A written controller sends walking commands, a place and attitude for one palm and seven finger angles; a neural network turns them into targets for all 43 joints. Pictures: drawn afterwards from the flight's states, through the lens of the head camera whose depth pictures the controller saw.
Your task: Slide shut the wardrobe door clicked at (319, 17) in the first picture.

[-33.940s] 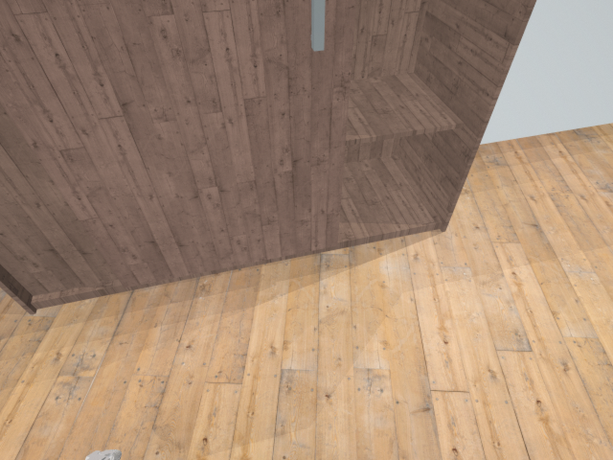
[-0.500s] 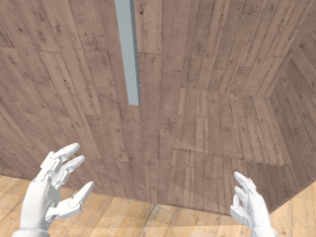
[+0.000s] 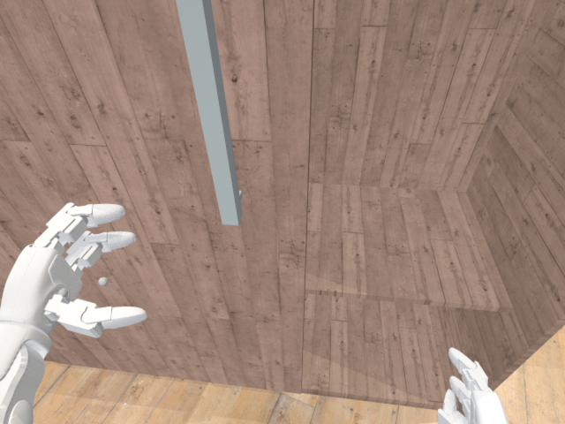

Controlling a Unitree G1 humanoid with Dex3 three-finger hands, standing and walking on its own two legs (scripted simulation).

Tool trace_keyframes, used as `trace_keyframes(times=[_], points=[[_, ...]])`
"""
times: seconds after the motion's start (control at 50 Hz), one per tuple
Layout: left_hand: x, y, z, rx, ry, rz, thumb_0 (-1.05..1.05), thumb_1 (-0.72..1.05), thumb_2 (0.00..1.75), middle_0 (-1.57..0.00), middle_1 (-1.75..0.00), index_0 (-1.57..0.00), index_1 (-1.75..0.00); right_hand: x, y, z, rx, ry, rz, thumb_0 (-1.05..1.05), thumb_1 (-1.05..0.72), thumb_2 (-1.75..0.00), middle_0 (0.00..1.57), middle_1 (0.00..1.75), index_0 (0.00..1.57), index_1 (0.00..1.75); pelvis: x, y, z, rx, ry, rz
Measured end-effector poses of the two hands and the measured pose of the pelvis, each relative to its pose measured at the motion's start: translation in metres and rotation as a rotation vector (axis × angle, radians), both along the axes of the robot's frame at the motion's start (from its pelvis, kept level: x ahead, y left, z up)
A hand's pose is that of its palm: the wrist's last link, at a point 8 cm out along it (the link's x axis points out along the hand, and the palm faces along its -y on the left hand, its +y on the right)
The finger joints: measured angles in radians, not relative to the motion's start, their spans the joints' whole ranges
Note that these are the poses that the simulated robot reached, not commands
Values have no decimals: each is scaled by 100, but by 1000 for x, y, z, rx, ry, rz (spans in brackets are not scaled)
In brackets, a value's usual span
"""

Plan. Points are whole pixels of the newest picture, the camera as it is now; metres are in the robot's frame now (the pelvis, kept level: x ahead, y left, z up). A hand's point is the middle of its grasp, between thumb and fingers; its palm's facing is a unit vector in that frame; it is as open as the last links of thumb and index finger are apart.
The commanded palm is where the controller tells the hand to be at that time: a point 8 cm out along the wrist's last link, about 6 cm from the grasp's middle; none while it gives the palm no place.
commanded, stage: raise the hand with hooked fingers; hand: left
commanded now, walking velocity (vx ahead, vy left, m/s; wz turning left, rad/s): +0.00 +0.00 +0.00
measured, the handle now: (220, 119) +0.39 +0.12 +0.28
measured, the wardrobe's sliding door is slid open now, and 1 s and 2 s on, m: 0.49 0.49 0.49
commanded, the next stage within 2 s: move the hooked fingers beside the handle in 1.02 s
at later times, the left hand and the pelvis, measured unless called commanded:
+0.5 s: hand (15, 186) +0.24 +0.28 +0.28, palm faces +0.11 -0.98 -0.16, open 13.9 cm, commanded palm +0.22 +0.32 +0.29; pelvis -0.02 +0.00 +0.01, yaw +1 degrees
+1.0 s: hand (14, 175) +0.25 +0.29 +0.29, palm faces +0.10 -0.98 -0.15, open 14.0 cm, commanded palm +0.22 +0.32 +0.29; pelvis -0.02 +0.00 +0.01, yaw +1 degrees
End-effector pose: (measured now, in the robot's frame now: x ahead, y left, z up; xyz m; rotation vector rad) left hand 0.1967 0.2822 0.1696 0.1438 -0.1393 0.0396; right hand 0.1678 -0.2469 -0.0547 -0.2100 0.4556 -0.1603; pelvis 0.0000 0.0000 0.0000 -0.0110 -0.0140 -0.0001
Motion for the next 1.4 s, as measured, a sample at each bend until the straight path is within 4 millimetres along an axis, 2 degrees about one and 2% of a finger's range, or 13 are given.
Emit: trace_keyframes(times=[0.16,0.3,0.42,0.6,0.78,0.9,1.12,1.4], points=[[5,21,46,11,-68,31,0,-35,37,-30,-111,-30,-110,26,26,15,47,-69,77,2,-90,-90,20,29,20,30,-4,-1,5,2,-37,7],[11,35,73,11,-46,39,-1,-46,32,-30,-118,-30,-117,29,44,12,83,-34,133,2,-90,-90,20,30,20,30,-10,-2,7,2,-51,15],[16,45,98,21,-56,40,-1,-49,31,-31,-120,-31,-119,21,42,5,82,17,138,2,-90,-90,20,30,20,30,-15,-2,8,3,-55,19],[28,57,133,37,-83,47,-1,-50,30,-31,-120,-31,-120,6,23,-2,60,66,95,2,-90,-90,20,30,20,30,-18,0,8,5,-52,16],[34,53,112,-2,-17,9,-1,-50,30,-31,-120,-30,-120,-1,13,-2,51,73,58,2,-90,-90,20,29,20,30,-19,3,7,8,-46,3],[29,53,117,3,-68,26,-1,-50,30,-31,-121,-31,-120,2,20,2,49,60,71,2,-90,-90,20,29,20,30,-18,2,7,7,-53,3],[32,54,121,15,-27,28,-1,-50,30,-31,-121,-31,-120,14,35,1,80,51,113,2,-90,-90,20,30,20,30,-16,3,8,7,-47,12],[49,40,113,-7,-18,10,-1,-50,30,-31,-121,-31,-120,18,29,0,71,69,107,2,-90,-90,20,30,20,30,-13,0,9,8,-41,15]])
